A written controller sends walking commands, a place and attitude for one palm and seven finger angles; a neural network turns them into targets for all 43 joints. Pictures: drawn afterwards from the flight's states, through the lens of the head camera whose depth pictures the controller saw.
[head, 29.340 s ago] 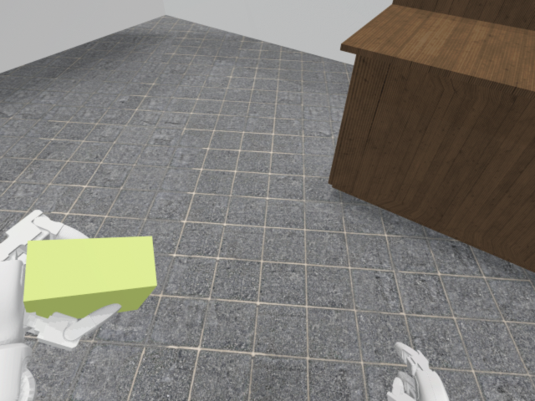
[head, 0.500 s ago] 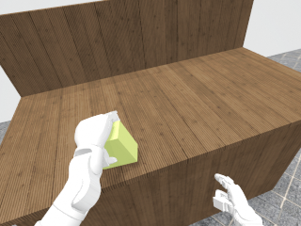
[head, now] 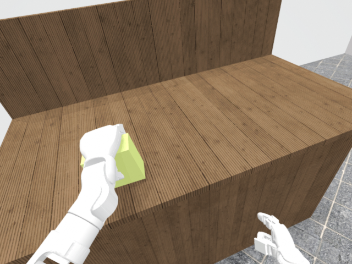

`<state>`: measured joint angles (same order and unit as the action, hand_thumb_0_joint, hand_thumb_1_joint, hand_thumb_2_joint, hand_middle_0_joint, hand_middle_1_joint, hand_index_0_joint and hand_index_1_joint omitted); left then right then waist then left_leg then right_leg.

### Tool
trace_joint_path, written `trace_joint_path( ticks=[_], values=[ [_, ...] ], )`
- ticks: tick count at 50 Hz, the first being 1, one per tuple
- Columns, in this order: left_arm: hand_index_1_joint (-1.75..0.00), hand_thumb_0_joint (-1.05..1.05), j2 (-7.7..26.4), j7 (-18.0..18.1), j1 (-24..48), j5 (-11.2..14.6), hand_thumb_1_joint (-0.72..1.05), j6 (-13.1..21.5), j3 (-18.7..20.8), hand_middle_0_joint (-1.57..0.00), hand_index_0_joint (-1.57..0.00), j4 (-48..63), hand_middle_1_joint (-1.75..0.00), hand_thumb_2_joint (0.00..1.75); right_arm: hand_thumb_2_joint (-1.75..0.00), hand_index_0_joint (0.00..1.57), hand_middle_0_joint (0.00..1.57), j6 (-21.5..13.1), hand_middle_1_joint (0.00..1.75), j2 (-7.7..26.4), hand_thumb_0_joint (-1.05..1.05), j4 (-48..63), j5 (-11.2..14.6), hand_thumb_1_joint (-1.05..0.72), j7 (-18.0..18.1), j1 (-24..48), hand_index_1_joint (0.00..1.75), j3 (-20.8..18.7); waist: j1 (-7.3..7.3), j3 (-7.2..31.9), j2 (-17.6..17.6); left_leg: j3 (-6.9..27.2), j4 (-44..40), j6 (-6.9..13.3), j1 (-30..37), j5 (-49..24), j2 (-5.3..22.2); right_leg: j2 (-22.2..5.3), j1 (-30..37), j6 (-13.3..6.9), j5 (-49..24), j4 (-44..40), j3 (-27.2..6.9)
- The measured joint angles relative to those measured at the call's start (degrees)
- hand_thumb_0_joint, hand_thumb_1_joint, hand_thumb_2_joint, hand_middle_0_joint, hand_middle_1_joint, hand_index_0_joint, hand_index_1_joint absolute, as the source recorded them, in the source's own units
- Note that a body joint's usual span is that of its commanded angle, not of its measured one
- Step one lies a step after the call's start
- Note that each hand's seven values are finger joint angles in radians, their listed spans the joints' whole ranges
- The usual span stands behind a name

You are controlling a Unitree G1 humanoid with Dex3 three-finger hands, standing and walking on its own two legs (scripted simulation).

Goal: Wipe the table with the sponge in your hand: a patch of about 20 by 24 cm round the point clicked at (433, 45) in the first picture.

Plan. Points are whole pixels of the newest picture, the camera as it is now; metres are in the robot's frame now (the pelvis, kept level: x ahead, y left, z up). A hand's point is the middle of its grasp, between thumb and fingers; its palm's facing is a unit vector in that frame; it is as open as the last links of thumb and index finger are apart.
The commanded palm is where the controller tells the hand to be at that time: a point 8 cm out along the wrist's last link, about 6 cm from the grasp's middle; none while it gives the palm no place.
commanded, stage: wipe forward along the third lane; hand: left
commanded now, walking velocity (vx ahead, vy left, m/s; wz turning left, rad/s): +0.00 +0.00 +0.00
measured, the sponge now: (118, 167) +0.32 +0.19 +0.08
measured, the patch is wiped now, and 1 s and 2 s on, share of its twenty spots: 0.70 0.95 0.95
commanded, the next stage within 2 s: wipe back along the third lane in 1.14 s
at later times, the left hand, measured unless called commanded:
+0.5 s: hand (108, 144) +0.37 +0.23 +0.12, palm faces +0.00 -0.04 -1.00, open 10.1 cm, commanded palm +0.35 +0.23 +0.15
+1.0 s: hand (106, 133) +0.41 +0.25 +0.12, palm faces -0.04 -0.02 -1.00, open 10.1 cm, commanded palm +0.40 +0.25 +0.15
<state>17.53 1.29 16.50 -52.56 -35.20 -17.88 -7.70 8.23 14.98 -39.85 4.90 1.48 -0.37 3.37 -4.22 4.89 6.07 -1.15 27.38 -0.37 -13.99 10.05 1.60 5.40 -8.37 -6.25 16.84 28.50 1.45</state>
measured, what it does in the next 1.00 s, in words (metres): stands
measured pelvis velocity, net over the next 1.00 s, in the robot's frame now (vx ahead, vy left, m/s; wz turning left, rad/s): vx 0.02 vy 0.00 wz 0.02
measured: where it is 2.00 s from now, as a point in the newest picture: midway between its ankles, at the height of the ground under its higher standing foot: outside the picture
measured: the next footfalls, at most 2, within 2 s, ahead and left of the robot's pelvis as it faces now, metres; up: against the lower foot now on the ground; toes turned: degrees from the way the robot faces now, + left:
none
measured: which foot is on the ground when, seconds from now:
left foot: down 0.00-1.00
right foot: down 0.00-1.00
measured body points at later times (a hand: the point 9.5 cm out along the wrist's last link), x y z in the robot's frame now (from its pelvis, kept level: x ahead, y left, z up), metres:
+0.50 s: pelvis +0.01 -0.01 +0.00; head -0.02 -0.06 +0.44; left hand +0.36 +0.23 +0.17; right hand +0.22 -0.23 -0.11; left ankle +0.05 +0.14 -0.73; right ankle -0.01 -0.05 -0.74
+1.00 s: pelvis +0.02 +0.00 +0.00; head +0.00 -0.03 +0.45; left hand +0.41 +0.25 +0.17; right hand +0.19 -0.24 -0.12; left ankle +0.05 +0.14 -0.73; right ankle -0.01 -0.05 -0.74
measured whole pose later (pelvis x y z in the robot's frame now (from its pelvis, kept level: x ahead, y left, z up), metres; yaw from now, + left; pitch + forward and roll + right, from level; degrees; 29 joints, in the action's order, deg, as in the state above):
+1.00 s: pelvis +0.02 +0.00 +0.00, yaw +1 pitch +3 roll +0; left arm 20.9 1.0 39.5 -55.2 -24.8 -12.2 -43.6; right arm 6.8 16.2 -42.8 5.2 2.9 -7.4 1.6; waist -1.1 6.8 4.8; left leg 1.0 28.7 0.7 -21.3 11.0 0.7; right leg 5.2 -14.3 -5.8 17.3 28.0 2.6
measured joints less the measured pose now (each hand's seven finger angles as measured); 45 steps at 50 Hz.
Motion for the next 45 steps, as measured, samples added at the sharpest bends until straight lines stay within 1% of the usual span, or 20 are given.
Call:
trace_joint_path(
  ticks=[7,11,22,30,38,45],
  values=[
    [-1.33,-0.02,0.2,-0.8,3.5,-1.7,-0.49,-1.3,0.0,-0.72,-0.74,-6.4,-1.34,1.04,-0.9,0.19,0.19,-0.3,0.3,1.0,0.01,-1.0,0.2,-0.9,0.2,-0.9,0.3,-0.5,0.62,0.4,0.1,0.1,0.3,0.2,-0.8,0.2,-0.1,0.0,-0.9,-0.1,0.4,0.6,0.1],
    [-1.32,-0.02,0.0,-1.3,4.9,-2.3,-0.49,-1.2,0.0,-0.72,-0.74,-9.1,-1.34,1.04,-0.9,0.19,0.19,-0.7,0.3,1.3,0.01,-1.5,0.2,-0.9,0.1,-1.3,0.3,-0.8,0.75,0.6,0.1,0.2,0.4,0.4,-1.2,0.3,-0.2,-0.1,-1.4,-0.1,0.6,0.8,0.1],
    [-1.32,-0.02,1.4,-1.9,11.9,-2.1,-0.5,2.9,2.4,-0.72,-0.74,-19.5,-1.34,1.04,-0.9,0.2,0.2,-1.7,0.3,0.9,0.01,-2.0,0.3,-0.9,1.2,-3.0,0.3,-0.6,1.2,0.9,-0.2,1.3,0.8,0.9,-3.3,0.5,-0.3,0.0,-2.9,-0.4,0.6,0.5,1.0],
    [-1.32,-0.01,2.9,-2.2,14.3,-2.1,-0.5,6.3,4.4,-0.72,-0.74,-23.6,-1.34,1.04,-0.9,0.2,0.2,-1.7,0.3,1.2,0.01,-2.2,0.2,-0.9,1.2,-5.3,0.3,-1.0,1.69,1.4,-0.5,1.8,1.2,1.2,-4.7,0.9,-0.4,0.1,-3.9,-0.4,0.8,0.3,1.0],
    [-1.32,-0.01,3.1,-1.6,16.7,-2.2,-0.5,8.1,5.0,-0.72,-0.74,-27.0,-1.34,1.04,-0.9,0.2,0.2,-1.6,0.3,1.8,0.01,-2.9,0.3,-0.91,1.2,-6.7,0.3,-1.8,1.96,1.6,-0.6,2.1,1.4,1.2,-5.7,1.1,-0.6,0.0,-4.6,-0.2,0.8,0.0,1.2],
    [-1.32,-0.01,3.0,-0.8,20.4,-2.3,-0.5,9.4,5.2,-0.72,-0.75,-32.0,-1.34,1.04,-0.9,0.2,0.2,-1.5,0.3,1.6,0.01,-3.1,0.4,-0.91,1.3,-6.9,0.3,-1.9,2.46,1.7,-1.0,2.2,1.3,1.1,-6.6,0.9,-0.8,-0.2,-5.5,0.1,0.6,-0.2,1.3]
  ],
)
